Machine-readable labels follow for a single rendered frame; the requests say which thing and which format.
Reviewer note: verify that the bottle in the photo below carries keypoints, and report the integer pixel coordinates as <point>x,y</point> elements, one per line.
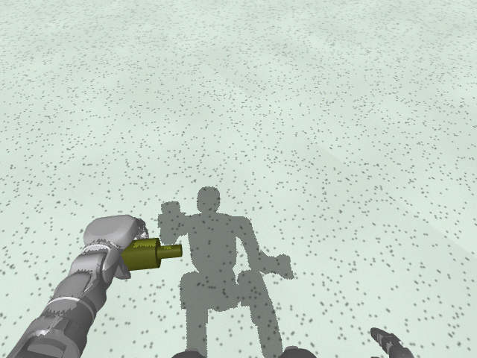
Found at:
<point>147,253</point>

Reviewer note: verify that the left robot arm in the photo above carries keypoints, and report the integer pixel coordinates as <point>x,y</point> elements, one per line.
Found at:
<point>61,329</point>

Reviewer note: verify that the right robot hand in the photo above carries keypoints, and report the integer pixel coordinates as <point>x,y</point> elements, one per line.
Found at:
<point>390,344</point>

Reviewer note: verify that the left robot hand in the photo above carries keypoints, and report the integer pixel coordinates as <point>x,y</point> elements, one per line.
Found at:
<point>118,231</point>

